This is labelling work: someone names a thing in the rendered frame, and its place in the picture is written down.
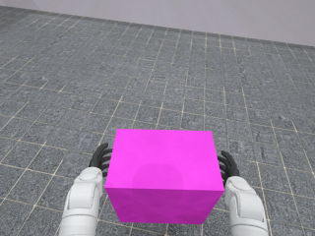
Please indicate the robot left forearm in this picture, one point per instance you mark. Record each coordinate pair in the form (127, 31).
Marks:
(80, 212)

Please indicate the robot right forearm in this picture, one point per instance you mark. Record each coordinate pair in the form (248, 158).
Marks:
(246, 211)

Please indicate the right robot hand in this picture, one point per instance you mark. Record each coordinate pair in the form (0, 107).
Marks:
(229, 168)

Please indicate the left robot hand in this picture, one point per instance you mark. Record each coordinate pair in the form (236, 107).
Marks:
(98, 159)

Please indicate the carton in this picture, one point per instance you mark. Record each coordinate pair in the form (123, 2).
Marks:
(163, 176)

